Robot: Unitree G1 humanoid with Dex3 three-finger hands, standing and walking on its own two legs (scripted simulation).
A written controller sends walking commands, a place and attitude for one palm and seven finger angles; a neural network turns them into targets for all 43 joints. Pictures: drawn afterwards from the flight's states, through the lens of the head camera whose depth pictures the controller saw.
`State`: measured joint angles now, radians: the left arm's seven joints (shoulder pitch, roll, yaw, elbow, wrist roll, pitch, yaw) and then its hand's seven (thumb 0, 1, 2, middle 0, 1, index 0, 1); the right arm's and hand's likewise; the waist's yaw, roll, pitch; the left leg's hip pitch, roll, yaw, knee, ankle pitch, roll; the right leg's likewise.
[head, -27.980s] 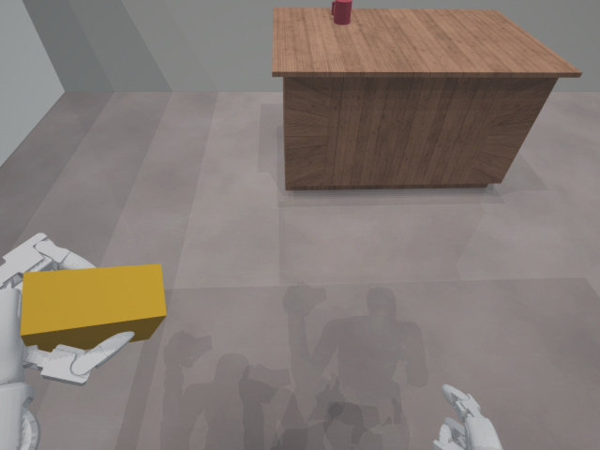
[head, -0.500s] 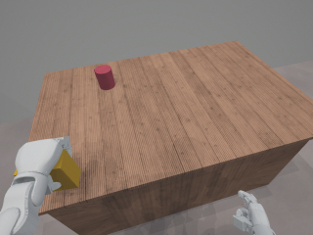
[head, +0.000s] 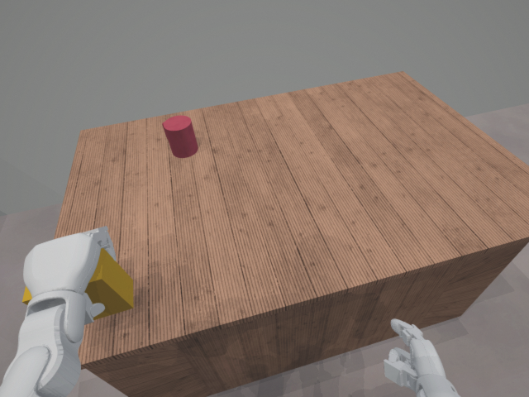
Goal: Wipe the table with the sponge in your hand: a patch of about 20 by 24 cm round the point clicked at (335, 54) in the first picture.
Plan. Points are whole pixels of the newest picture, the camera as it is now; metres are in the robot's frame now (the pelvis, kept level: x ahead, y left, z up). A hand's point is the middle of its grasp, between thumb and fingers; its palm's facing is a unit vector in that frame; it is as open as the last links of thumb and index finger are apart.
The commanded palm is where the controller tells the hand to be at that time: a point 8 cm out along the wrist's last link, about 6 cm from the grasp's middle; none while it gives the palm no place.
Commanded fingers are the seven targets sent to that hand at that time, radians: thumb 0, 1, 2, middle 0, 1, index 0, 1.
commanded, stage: move the sponge above the wiping area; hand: left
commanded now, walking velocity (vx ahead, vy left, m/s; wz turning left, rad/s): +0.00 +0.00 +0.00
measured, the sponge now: (90, 294) +0.22 +0.33 +0.02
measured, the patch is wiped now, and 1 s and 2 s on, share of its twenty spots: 0.00 0.00 0.00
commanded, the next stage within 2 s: none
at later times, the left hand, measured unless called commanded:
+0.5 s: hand (83, 290) +0.22 +0.34 +0.03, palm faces -0.10 -0.07 -0.99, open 9.3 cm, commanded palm +0.20 +0.32 +0.10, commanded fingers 0.00 0.10 1.30 -1.20 -1.60 -1.20 -1.60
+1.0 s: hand (87, 309) +0.20 +0.33 +0.01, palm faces -0.16 -0.14 -0.98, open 9.3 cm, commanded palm +0.19 +0.33 +0.10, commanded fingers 0.00 0.10 1.30 -1.20 -1.60 -1.20 -1.60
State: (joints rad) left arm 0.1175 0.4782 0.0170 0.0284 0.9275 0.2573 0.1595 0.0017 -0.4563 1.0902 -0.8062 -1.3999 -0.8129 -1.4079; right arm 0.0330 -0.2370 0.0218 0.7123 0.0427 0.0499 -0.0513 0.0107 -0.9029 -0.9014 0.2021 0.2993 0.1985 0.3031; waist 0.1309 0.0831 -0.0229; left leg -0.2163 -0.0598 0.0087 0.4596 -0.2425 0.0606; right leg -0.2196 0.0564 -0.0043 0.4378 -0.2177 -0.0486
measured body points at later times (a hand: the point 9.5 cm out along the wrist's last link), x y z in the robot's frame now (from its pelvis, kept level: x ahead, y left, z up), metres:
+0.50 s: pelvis +0.01 -0.01 +0.00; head +0.02 -0.04 +0.45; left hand +0.23 +0.34 +0.09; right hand +0.23 -0.24 -0.10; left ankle +0.00 +0.08 -0.74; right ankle +0.01 -0.09 -0.74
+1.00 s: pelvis +0.00 +0.00 +0.00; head +0.01 -0.02 +0.45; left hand +0.21 +0.33 +0.07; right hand +0.23 -0.21 -0.09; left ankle +0.00 +0.08 -0.74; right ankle +0.01 -0.09 -0.74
